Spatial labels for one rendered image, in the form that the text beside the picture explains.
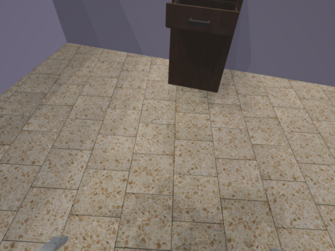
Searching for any handle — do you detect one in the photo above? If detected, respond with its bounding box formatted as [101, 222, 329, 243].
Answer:
[188, 18, 210, 27]

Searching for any cabinet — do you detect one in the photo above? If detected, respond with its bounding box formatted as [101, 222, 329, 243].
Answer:
[168, 0, 243, 93]

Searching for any drawer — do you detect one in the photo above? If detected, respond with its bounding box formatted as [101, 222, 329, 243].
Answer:
[165, 0, 239, 37]

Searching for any robot left hand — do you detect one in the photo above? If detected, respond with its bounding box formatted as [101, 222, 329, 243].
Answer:
[38, 235, 68, 251]

